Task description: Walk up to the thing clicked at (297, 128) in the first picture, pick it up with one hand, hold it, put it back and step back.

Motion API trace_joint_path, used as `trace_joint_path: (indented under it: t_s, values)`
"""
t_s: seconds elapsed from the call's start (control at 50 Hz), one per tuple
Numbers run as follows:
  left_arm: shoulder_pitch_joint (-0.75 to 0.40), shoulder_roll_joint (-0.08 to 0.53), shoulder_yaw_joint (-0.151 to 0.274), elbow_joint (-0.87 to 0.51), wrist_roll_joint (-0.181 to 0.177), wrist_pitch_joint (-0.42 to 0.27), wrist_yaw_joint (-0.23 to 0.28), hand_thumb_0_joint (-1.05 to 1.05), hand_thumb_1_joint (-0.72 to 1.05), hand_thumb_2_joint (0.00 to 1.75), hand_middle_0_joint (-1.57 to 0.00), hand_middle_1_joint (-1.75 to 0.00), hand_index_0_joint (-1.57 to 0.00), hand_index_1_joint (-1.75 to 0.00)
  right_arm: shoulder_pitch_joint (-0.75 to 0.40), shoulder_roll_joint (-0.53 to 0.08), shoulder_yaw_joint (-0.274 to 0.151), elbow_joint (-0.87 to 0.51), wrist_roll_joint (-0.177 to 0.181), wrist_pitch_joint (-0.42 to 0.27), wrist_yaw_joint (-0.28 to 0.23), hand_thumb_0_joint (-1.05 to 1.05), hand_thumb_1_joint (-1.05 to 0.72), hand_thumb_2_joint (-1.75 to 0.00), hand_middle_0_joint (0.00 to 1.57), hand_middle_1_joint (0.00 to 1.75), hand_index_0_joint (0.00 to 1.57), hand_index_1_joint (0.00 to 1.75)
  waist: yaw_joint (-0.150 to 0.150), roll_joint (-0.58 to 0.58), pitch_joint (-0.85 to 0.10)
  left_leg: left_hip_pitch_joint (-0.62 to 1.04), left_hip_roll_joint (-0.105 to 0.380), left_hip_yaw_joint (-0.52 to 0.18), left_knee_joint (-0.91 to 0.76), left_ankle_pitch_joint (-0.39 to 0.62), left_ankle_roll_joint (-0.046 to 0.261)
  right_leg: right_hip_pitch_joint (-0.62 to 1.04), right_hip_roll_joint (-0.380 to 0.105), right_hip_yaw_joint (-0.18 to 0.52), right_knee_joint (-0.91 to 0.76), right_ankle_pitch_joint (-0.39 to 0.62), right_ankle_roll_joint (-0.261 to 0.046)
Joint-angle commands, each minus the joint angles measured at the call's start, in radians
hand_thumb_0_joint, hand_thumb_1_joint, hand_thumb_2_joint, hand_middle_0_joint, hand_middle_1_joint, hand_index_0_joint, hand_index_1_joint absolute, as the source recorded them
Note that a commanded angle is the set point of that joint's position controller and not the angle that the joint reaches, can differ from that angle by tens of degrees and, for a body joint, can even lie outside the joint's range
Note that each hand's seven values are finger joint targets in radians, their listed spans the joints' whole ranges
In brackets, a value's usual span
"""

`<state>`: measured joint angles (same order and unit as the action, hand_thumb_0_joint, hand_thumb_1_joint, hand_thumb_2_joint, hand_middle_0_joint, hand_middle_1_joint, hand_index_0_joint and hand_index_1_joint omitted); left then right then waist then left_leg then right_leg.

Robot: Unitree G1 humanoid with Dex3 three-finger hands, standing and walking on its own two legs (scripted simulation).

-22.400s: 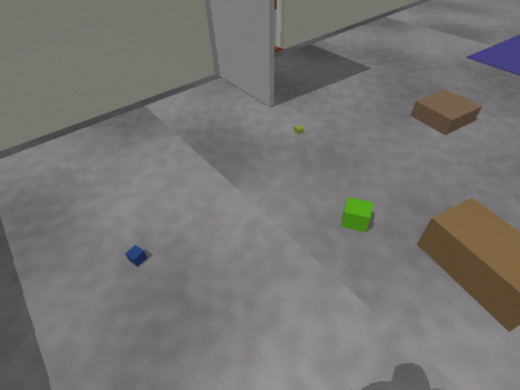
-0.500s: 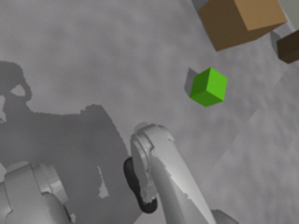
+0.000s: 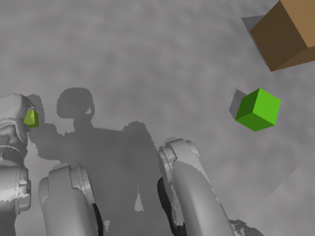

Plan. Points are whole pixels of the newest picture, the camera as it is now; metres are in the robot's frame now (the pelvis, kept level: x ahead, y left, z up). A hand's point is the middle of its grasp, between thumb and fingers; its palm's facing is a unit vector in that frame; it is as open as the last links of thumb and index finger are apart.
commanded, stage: settle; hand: left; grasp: from above
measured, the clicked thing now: (25, 119) +0.47 +0.29 -0.20
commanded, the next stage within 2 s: lift in 0.06 s
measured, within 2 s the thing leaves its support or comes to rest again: neither
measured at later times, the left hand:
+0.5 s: hand (3, 123) +0.43 +0.29 -0.09, palm faces -0.40 -0.16 -0.90, open 6.4 cm
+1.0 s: hand out of the picture +0.37 +0.30 +0.08, palm faces -0.36 -0.17 -0.92, open 6.5 cm
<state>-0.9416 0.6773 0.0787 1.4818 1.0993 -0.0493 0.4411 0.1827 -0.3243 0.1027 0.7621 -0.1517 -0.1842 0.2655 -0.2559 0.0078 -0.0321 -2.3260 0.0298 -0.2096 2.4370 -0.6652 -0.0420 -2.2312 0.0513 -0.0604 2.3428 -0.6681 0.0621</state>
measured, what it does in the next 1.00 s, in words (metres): rises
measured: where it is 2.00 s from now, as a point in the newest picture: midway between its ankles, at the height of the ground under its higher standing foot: (138, 231)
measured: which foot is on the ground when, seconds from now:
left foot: down 0.00-1.00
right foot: down 0.00-1.00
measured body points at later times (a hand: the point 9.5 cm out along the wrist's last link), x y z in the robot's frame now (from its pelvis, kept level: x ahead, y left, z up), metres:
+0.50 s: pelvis +0.00 -0.01 +0.04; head +0.20 +0.04 +0.44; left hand +0.45 +0.30 -0.04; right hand +0.07 -0.28 -0.08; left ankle +0.08 +0.14 -0.29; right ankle +0.11 -0.13 -0.29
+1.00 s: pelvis +0.00 +0.00 +0.17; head +0.15 +0.04 +0.60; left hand +0.38 +0.30 +0.14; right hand +0.15 -0.25 +0.05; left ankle +0.08 +0.14 -0.29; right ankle +0.11 -0.13 -0.29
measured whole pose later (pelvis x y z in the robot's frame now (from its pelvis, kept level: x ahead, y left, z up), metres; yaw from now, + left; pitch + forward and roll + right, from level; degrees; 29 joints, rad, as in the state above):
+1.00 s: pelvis +0.00 +0.00 +0.17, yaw +7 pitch +30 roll -5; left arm -0.52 0.49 -0.08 0.78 0.97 0.12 0.13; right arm 0.15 -0.25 -0.02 0.67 0.01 0.03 0.02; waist -0.10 0.05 -0.21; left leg -1.79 0.04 -0.10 1.88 -0.61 -0.03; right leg -1.73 0.00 -0.02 1.84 -0.63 0.04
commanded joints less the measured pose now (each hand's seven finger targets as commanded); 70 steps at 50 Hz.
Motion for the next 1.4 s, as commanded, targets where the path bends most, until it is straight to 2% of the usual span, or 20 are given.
trace_joint_path:
  t_s: [0.0, 0.04, 0.1, 0.2, 0.22, 0.28, 0.42, 0.48, 0.54, 0.58, 0.64, 0.68, 0.7, 0.8, 0.9, 0.94, 1.04, 1.12, 1.28, 1.38]
  values:
    - [-0.332, 0.21, 0.009, -0.185, 0.015, -0.004, 0.041, 0.0, 0.93, 0.11, -1.33, -0.06, -1.33, -0.06, 0.169, -0.237, -0.099, -0.014, 0.018, 0.014, -0.028, 0.0, -0.9, -0.9, 0.2, 0.3, 0.2, 0.3, 0.004, 0.314, -0.698, 0.506, -0.015, 0.142, -0.268, 0.131, 0.05, 0.313, 0.028, -0.099, -0.253, 0.162, -0.103]
    - [-0.332, 0.211, 0.024, -0.183, 0.03, 0.007, 0.046, 0.0, 0.96, 0.12, -1.34, -0.06, -1.34, -0.06, 0.181, -0.24, -0.106, -0.01, 0.017, 0.027, -0.037, 0.0, -0.9, -0.9, 0.2, 0.3, 0.2, 0.3, 0.004, 0.307, -0.706, 0.524, -0.016, 0.147, -0.282, 0.161, 0.051, 0.317, 0.02, -0.113, -0.256, 0.212, -0.099]
    - [-0.337, 0.197, 0.015, -0.166, 0.018, 0.026, 0.033, 0.0, 0.99, 0.19, -1.37, -0.07, -1.37, -0.08, 0.19, -0.223, -0.109, -0.007, 0.016, 0.042, -0.046, 0.0, -0.9, -0.9, 0.2, 0.3, 0.2, 0.3, 0.007, 0.262, -0.699, 0.493, -0.015, 0.161, -0.28, 0.17, 0.061, 0.359, 0.02, -0.096, -0.28, 0.225, -0.093]
    - [-0.343, 0.181, -0.008, -0.151, -0.011, 0.033, -0.022, 0.0, 1.05, 0.05, -1.38, -0.11, -1.41, -0.07, 0.192, -0.206, -0.117, -0.009, 0.017, 0.059, -0.062, 0.0, -0.92, -0.91, 0.2, 0.3, 0.2, 0.3, 0.004, 0.224, -0.671, 0.454, -0.019, 0.17, -0.295, 0.113, 0.064, 0.39, 0.02, -0.071, -0.31, 0.137, -0.095]
    - [-0.343, 0.195, 0.004, -0.198, -0.018, 0.033, -0.033, 0.0, 1.05, 0.05, -1.37, -0.09, -1.41, -0.06, 0.194, -0.208, -0.124, -0.01, 0.022, 0.061, -0.065, 0.0, -0.91, -0.9, 0.2, 0.3, 0.2, 0.3, 0.023, 0.229, -0.701, 0.48, -0.022, 0.174, -0.303, 0.121, 0.064, 0.397, 0.014, -0.073, -0.318, 0.147, -0.094]
    - [-0.317, 0.184, -0.007, -0.226, -0.044, 0.036, -0.075, 0.0, 1.05, 0.09, -1.37, -0.12, -1.4, -0.09, 0.186, -0.201, -0.134, -0.022, 0.031, 0.075, -0.074, 0.0, -0.91, -0.9, 0.2, 0.3, 0.2, 0.3, 0.04, 0.237, -0.749, 0.515, -0.022, 0.178, -0.32, 0.128, 0.063, 0.429, 0.015, -0.063, -0.328, 0.147, -0.098]
    - [-0.265, 0.175, 0.009, -0.382, -0.021, 0.026, -0.114, 0.0, 1.01, 0.13, -1.34, -0.12, -1.37, -0.1, 0.173, -0.196, -0.161, -0.052, 0.065, 0.118, -0.104, 0.0, -0.91, -0.9, 0.2, 0.3, 0.2, 0.3, 0.077, 0.245, -0.757, 0.58, -0.03, 0.181, -0.394, 0.111, 0.06, 0.412, 0.001, -0.063, -0.366, 0.137, -0.108]
    - [-0.227, 0.177, 0.01, -0.45, -0.03, 0.033, -0.131, 0.0, 0.97, 0.14, -1.31, -0.13, -1.34, -0.1, 0.18, -0.181, -0.168, -0.068, 0.076, 0.136, -0.116, 0.0, -0.91, -0.9, 0.2, 0.3, 0.2, 0.3, 0.09, 0.198, -0.802, 0.58, -0.03, 0.198, -0.406, 0.133, 0.07, 0.508, 0.004, -0.037, -0.419, 0.158, -0.097]
    - [-0.191, 0.133, -0.019, -0.499, -0.052, 0.044, -0.156, 0.0, 0.93, 0.16, -1.28, -0.14, -1.3, -0.11, 0.168, -0.172, -0.179, -0.086, 0.087, 0.147, -0.132, 0.0, -0.9, -0.9, 0.2, 0.3, 0.2, 0.3, 0.087, 0.18, -0.76, 0.603, -0.029, 0.189, -0.458, 0.092, 0.07, 0.495, 0.004, -0.039, -0.459, 0.107, -0.1]
    - [-0.149, 0.137, -0.018, -0.527, -0.056, 0.052, -0.174, 0.0, 0.89, 0.12, -1.24, -0.15, -1.27, -0.12, 0.169, -0.174, -0.186, -0.094, 0.095, 0.155, -0.146, 0.0, -0.91, -0.9, 0.2, 0.3, 0.2, 0.3, 0.102, 0.172, -0.757, 0.619, -0.032, 0.191, -0.489, 0.074, 0.072, 0.52, 0.003, -0.033, -0.496, 0.085, -0.098]
    - [-0.099, 0.096, -0.054, -0.575, -0.075, 0.067, -0.21, 0.0, 0.89, 0.13, -1.24, -0.14, -1.26, -0.11, 0.15, -0.164, -0.192, -0.116, 0.108, 0.165, -0.162, 0.0, -0.9, -0.9, 0.2, 0.3, 0.2, 0.3, 0.111, 0.172, -0.734, 0.671, -0.03, 0.174, -0.556, 0.035, 0.067, 0.518, 0.005, -0.036, -0.525, 0.049, -0.103]
    - [-0.06, 0.109, -0.044, -0.644, -0.087, 0.078, -0.225, 0.0, 0.9, 0.13, -1.25, -0.13, -1.27, -0.11, 0.135, -0.163, -0.196, -0.133, 0.119, 0.174, -0.176, 0.0, -0.9, -0.9, 0.2, 0.3, 0.2, 0.3, 0.131, 0.164, -0.749, 0.713, -0.028, 0.168, -0.597, 0.03, 0.068, 0.546, 0.001, -0.032, -0.556, 0.051, -0.101]
    - [-0.047, 0.085, -0.064, -0.659, -0.093, 0.084, -0.235, 0.0, 0.91, 0.14, -1.25, -0.13, -1.28, -0.11, 0.13, -0.157, -0.194, -0.141, 0.123, 0.177, -0.182, 0.0, -0.9, -0.9, 0.2, 0.3, 0.2, 0.3, 0.127, 0.17, -0.736, 0.713, -0.029, 0.17, -0.616, 0.022, 0.067, 0.557, 0.001, -0.028, -0.573, 0.046, -0.1]
    - [-0.01, 0.093, -0.059, -0.826, -0.114, 0.112, -0.255, 0.0, 0.89, 0.12, -1.23, -0.12, -1.25, -0.1, 0.097, -0.145, -0.196, -0.161, 0.144, 0.189, -0.221, 0.0, -0.89, -0.9, 0.2, 0.3, 0.2, 0.3, 0.141, 0.184, -0.74, 0.854, -0.024, 0.144, -0.738, 0.013, 0.061, 0.623, -0.009, -0.03, -0.644, 0.067, -0.095]
    - [0.069, 0.04, -0.089, -0.894, -0.13, 0.155, -0.271, 0.0, 0.88, 0.13, -1.23, -0.11, -1.25, -0.09, 0.078, -0.123, -0.195, -0.163, 0.156, 0.191, -0.251, 0.0, -0.89, -0.9, 0.2, 0.3, 0.2, 0.3, 0.143, 0.189, -0.728, 0.998, -0.019, 0.155, -0.846, 0.061, 0.055, 0.736, -0.015, -0.019, -0.751, 0.116, -0.091]
    - [0.092, 0.054, -0.081, -0.924, -0.13, 0.176, -0.276, 0.0, 0.88, 0.13, -1.24, -0.1, -1.25, -0.08, 0.06, -0.12, -0.194, -0.166, 0.161, 0.191, -0.262, 0.0, -0.89, -0.9, 0.2, 0.3, 0.2, 0.3, 0.154, 0.2, -0.73, 1.061, -0.017, 0.148, -0.904, 0.059, 0.052, 0.781, -0.016, -0.018, -0.79, 0.116, -0.088]
    - [0.21, -0.014, -0.125, -0.942, -0.154, 0.229, -0.293, 0.0, 0.89, 0.13, -1.27, -0.06, -1.28, -0.06, 0.038, -0.089, -0.182, -0.168, 0.172, 0.186, -0.285, 0.0, -0.89, -0.9, 0.2, 0.3, 0.2, 0.3, 0.154, 0.126, -0.664, 1.147, -0.023, 0.178, -0.996, 0.105, 0.055, 0.946, -0.012, 0.003, -0.933, 0.143, -0.084]
    - [0.25, -0.013, -0.137, -0.967, -0.17, 0.254, -0.31, 0.0, 0.83, 0.1, -1.24, -0.04, -1.24, -0.04, 0.027, -0.074, -0.173, -0.169, 0.181, 0.181, -0.305, 0.0, -0.9, -0.9, 0.2, 0.3, 0.2, 0.3, 0.156, 0.094, -0.571, 1.218, -0.022, 0.185, -1.098, 0.101, 0.055, 1.056, -0.012, 0.019, -1.049, 0.135, -0.08]
    - [0.291, -0.067, -0.177, -0.962, -0.168, 0.239, -0.328, 0.0, 0.79, 0.12, -1.19, -0.1, -1.2, -0.1, 0.042, -0.062, -0.169, -0.15, 0.189, 0.137, -0.331, 0.0, -0.9, -0.9, 0.2, 0.3, 0.2, 0.3, 0.164, 0.086, -0.479, 1.402, -0.015, 0.182, -1.273, 0.189, 0.048, 1.247, -0.014, 0.044, -1.211, 0.212, -0.082]
    - [0.311, -0.078, -0.175, -0.941, -0.162, 0.23, -0.302, 0.0, 0.76, 0.1, -1.16, -0.09, -1.17, -0.08, 0.058, -0.057, -0.172, -0.135, 0.19, 0.113, -0.336, 0.0, -0.9, -0.9, 0.2, 0.3, 0.2, 0.3, 0.175, 0.078, -0.464, 1.516, -0.017, 0.187, -1.365, 0.292, 0.044, 1.375, -0.012, 0.05, -1.309, 0.3, -0.08]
